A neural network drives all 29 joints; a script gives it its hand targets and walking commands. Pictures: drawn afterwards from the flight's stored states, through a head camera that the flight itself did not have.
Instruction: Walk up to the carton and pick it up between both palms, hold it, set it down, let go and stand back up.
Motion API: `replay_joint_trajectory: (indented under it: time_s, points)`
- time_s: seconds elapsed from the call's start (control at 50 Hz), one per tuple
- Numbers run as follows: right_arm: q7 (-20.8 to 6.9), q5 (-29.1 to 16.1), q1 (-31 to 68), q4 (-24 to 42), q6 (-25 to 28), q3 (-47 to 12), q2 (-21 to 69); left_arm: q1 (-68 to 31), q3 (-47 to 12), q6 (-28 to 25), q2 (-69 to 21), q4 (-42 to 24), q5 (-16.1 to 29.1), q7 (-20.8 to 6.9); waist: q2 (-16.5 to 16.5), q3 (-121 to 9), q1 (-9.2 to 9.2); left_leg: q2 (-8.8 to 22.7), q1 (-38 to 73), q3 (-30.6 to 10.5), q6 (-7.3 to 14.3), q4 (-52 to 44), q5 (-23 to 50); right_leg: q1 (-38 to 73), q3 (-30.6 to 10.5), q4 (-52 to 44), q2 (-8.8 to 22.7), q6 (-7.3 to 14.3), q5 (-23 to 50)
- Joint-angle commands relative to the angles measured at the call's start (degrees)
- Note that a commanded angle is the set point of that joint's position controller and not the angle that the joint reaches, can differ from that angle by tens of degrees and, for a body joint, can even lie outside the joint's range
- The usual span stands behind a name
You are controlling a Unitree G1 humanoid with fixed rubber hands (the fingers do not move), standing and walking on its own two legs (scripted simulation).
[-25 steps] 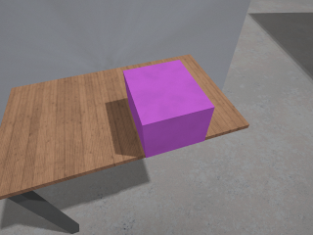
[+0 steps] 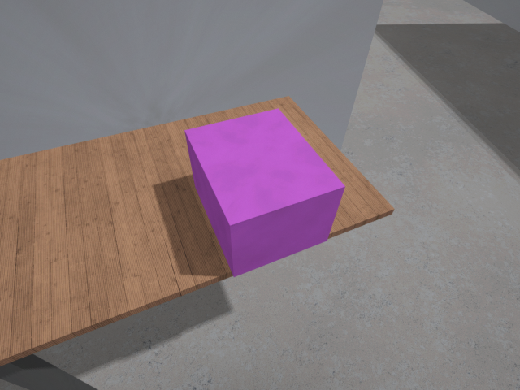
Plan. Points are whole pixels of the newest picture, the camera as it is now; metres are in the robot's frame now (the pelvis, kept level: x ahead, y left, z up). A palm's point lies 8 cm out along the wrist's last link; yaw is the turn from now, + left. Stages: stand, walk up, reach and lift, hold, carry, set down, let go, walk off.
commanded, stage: walk up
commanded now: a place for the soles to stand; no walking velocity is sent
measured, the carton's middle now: (257, 186) +0.51 +0.02 +0.00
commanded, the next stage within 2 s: none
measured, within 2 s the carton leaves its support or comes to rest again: neither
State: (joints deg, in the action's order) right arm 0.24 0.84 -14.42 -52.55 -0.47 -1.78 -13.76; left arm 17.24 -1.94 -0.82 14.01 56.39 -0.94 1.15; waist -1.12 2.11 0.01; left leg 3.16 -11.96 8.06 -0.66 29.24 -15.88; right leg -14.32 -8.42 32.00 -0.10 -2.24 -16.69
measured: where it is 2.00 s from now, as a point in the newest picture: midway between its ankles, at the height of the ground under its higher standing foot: outside the picture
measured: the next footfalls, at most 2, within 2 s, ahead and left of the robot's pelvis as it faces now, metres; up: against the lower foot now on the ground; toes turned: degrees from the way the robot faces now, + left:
right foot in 1.08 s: +0.16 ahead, -0.30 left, +0.00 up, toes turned -3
left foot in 1.62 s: +0.05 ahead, -0.05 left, +0.00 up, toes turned +30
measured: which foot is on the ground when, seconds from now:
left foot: down 0.00-1.00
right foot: down 0.00-0.72, up 0.74-1.00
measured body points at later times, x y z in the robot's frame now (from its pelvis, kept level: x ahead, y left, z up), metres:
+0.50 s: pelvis +0.00 -0.02 +0.00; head +0.01 -0.03 +0.45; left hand +0.07 +0.23 -0.14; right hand +0.02 -0.28 -0.15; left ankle +0.00 +0.13 -0.73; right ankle +0.01 -0.15 -0.73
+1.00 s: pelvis +0.02 -0.09 +0.00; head +0.05 -0.09 +0.44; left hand +0.16 +0.17 -0.13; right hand -0.07 -0.35 -0.14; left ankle +0.00 +0.13 -0.73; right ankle +0.11 -0.26 -0.70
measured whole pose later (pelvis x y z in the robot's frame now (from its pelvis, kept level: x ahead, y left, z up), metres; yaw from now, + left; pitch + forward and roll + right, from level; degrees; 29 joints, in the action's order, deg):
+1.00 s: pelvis +0.02 -0.09 +0.00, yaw -2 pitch -3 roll +3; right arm 3.7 3.5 -27.7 -58.0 1.8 1.4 -13.0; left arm 8.5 0.3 3.1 18.3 46.7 -4.0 -3.2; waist -3.8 6.5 1.9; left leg 9.2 -4.8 6.9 -4.2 24.1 -15.5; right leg -29.4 -2.8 50.3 7.7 -3.8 -19.8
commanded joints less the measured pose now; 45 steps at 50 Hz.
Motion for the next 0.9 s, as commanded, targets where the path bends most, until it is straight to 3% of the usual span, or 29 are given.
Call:
replay_joint_trajectory:
  time_s: [0.0,0.12,0.22,0.5,0.68,0.7,0.72,0.74,0.76,0.8,0.84,0.88]
  points:
    - [0.27,0.15,-1.69,1.76,0.25,1.37,-8.29,2.25,1.06,-0.7,7.38,-1.87,0.55,0.35,-0.57,-1.31,0.49,5.26,4.85,-3.31,3.88,-3.59,7.98,-5.0,-2.0,-3.23,3.29,4.48,16.68]
    - [0.23,0.25,-1.58,1.5,-0.11,0.96,-7.98,1.42,1.23,-0.35,8.55,-2.33,1.23,0.64,-2.5,-2.17,0.84,3.63,5.8,-3.0,3.16,-3.0,3.62,-5.5,-5.8,-5.46,3.59,5.21,14.93]
    - [0.27,0.38,-1.97,0.51,-0.04,0.73,-8.27,0.38,1.24,-0.1,8.68,-2.46,1.22,0.76,-3.27,-0.16,0.68,3.63,5.52,-2.64,2.76,-4.16,2.47,-6.38,-6.68,-6.73,3.02,5.3,13.58]
    - [0.28,0.32,-3.32,-0.99,-0.03,1.1,-9.61,0.3,0.95,0.13,8.63,-2.23,0.99,0.74,-0.04,-0.07,0.3,5.66,5.78,-2.34,3.62,-6.81,-0.31,-6.83,-6.07,-4.27,1.04,4.61,11.74]
    - [0.27,0.36,-3.8,-1.74,-0.37,1.25,-9.89,1.3,0.81,0.18,8.96,-1.94,1.03,0.95,-0.51,0.66,0.45,5.93,6.1,-1.65,4.02,-6.59,-1.73,-8.2,-6.53,-3.73,0.69,4.46,11.4]
    - [1.85,1.04,-16.02,-3.61,0.33,2.97,-10.66,-6.04,2.32,1.5,11.35,-6.54,-3.4,-0.99,-2.77,-0.18,4.6,12.5,12.48,-14.68,8.7,-12.14,-16.23,-15.19,2.13,5.46,-2.5,2.76,-8.88]
    - [3.17,1.02,-18.75,-5.64,0.57,3.93,-15.16,-9.13,2.1,2.37,8.87,-8.69,-4.65,-1.57,3.24,4.14,5.25,23.23,15.06,-23.81,13.57,-17.88,-22.1,-25.49,6.56,13.95,-1.46,0.43,-16.12]
    - [4.21,1.22,-18.52,-5.93,0.73,4.52,-16.47,-8.4,1.81,3.05,7.85,-9.19,-5.38,-1.86,4.48,7.09,5.02,30.06,15.58,-28.37,16.92,-19.85,-20.75,-31.35,5.73,21.26,4.13,-1.18,-18.3]
    - [4.78,1.6,-16.94,-5.39,0.93,4.76,-15.98,-7.83,1.72,3.31,7.4,-9.43,-4.79,-2.27,4.09,8.55,4.34,30.26,14.51,-28.45,17.48,-19.97,-17.17,-32.32,5.95,22.75,6.25,-1.64,-17.1]
    - [4.62,2.83,-15.37,-4.83,2.09,4.36,-12.64,-10.84,2.39,2.84,7.71,-11.89,-4.03,-2.9,5.62,10.33,3.21,25.97,10.44,-24.15,14.76,-20.15,-10.8,-30.43,3.32,22.72,8.87,-1.9,-11.3]
    - [4.26,2.62,-12.73,-3.9,3.23,4.48,-11.06,-9.69,2.68,2.75,6.95,-12.5,-3.66,-3.73,8.13,9.03,1.55,21.1,7.62,-18.05,12.0,-19.48,-6.89,-25.77,3.63,23.34,9.04,-2.4,-6.62]
    - [4.22,2.36,-10.3,-2.37,3.74,5.2,-11.69,-9.09,2.52,3.01,6.14,-13.07,-3.19,-4.27,9.99,7.71,0.05,18.5,4.72,-13.76,11.34,-18.5,-2.55,-21.32,4.86,22.42,8.78,-2.36,-4.22]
